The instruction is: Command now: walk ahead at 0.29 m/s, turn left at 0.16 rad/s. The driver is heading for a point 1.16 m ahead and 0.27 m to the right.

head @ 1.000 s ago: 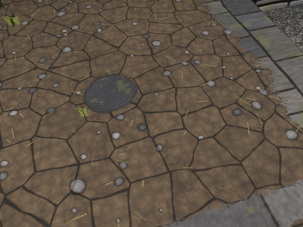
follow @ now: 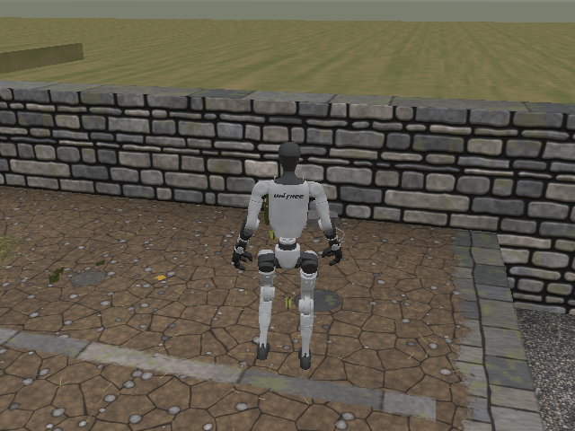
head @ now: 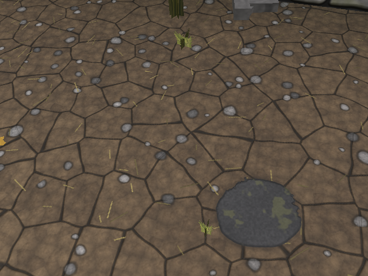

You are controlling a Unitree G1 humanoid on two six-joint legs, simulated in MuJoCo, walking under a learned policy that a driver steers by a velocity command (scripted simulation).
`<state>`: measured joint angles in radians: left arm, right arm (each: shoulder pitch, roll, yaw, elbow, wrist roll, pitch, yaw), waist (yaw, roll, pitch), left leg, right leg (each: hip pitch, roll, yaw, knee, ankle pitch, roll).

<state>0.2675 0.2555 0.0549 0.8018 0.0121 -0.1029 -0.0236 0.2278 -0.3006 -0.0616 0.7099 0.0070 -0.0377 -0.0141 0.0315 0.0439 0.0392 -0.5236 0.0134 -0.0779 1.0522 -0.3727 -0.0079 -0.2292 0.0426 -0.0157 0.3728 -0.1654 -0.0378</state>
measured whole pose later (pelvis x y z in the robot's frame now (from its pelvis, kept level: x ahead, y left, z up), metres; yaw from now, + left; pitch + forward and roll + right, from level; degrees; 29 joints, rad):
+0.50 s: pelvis +0.11 +0.02 -0.01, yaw -12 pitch +1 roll +1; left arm 0.19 0.32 0.07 0.77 -0.01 0.06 0.02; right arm 0.10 -0.27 -0.06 0.74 -0.02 0.00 -0.03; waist 0.00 -0.02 0.05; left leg -0.31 0.04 0.11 0.43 -0.14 0.01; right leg -0.47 -0.05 -0.01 0.88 -0.39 0.07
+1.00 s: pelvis +0.12 -0.01 +0.00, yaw -29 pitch +2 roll +2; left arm 0.17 0.31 0.06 0.67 0.00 0.04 0.03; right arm 0.11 -0.30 -0.08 0.79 0.01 0.00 -0.02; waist 0.01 0.00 0.03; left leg -0.40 -0.02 -0.07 0.72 -0.34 -0.08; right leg -0.30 0.08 0.16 0.49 -0.21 -0.05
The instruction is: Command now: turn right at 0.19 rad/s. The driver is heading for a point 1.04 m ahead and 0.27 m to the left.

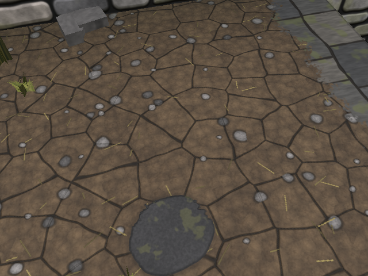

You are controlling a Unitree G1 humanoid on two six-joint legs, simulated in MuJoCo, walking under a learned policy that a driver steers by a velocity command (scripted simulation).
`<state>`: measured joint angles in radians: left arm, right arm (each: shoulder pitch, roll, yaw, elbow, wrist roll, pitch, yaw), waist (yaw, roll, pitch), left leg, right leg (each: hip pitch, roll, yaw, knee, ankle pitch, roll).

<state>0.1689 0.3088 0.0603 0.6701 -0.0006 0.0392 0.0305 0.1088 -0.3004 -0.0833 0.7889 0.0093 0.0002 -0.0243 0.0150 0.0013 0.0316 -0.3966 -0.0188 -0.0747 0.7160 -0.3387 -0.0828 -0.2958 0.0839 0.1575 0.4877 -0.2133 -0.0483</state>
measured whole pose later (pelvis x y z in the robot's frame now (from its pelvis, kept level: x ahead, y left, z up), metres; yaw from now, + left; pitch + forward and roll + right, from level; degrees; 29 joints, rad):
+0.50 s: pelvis +0.07 +0.03 +0.00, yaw +12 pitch +1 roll -1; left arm 0.37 0.29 0.08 0.80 0.00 -0.08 0.02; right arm 0.18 -0.31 -0.06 0.74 0.04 -0.03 0.01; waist 0.05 0.04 0.00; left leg -0.53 0.00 -0.07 1.01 -0.36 0.03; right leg -0.06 0.01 -0.04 0.34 -0.30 -0.02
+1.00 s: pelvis +0.29 +0.19 +0.00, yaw +24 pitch +1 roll +1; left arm 0.22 0.31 0.05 0.73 -0.01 -0.07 0.01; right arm 0.28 -0.26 -0.05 0.74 -0.01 -0.08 0.03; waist -0.02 -0.04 0.03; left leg -0.16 -0.11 0.02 0.33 -0.18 0.10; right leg -0.69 -0.15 0.05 1.05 -0.14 0.02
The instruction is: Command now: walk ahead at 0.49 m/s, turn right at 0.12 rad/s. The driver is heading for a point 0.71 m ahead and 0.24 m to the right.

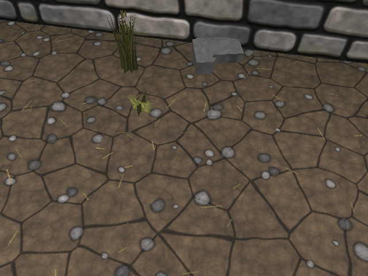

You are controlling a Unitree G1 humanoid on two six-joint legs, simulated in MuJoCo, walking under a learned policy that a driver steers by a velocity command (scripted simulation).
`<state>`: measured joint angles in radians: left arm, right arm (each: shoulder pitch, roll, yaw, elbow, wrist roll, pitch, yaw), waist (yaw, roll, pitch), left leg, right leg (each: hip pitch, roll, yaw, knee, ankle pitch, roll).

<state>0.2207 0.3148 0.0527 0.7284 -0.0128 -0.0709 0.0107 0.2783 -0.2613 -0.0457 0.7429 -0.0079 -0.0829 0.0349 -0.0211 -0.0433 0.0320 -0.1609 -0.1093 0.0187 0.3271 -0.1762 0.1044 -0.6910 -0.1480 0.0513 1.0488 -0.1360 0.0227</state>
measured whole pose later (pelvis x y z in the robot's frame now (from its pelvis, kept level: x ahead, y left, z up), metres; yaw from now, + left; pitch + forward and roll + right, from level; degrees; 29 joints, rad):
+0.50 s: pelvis +0.31 -0.06 +0.00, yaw -15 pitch +2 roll -1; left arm 0.29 0.29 0.06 0.66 -0.01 -0.06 -0.02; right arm 0.20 -0.30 -0.02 0.69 -0.01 -0.11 0.01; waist 0.01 0.01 0.03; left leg -0.54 0.05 -0.08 1.13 -0.35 -0.02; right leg -0.27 0.13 0.04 0.40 -0.16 -0.11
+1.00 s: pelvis +0.59 -0.07 +0.00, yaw -32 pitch +1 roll +1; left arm 0.22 0.31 0.07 0.63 -0.01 -0.01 0.01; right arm 0.30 -0.27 -0.05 0.77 -0.01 -0.09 0.01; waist -0.05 -0.05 0.03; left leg -0.19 -0.01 0.07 0.37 -0.20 0.03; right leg -0.61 -0.04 0.07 1.05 -0.31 0.02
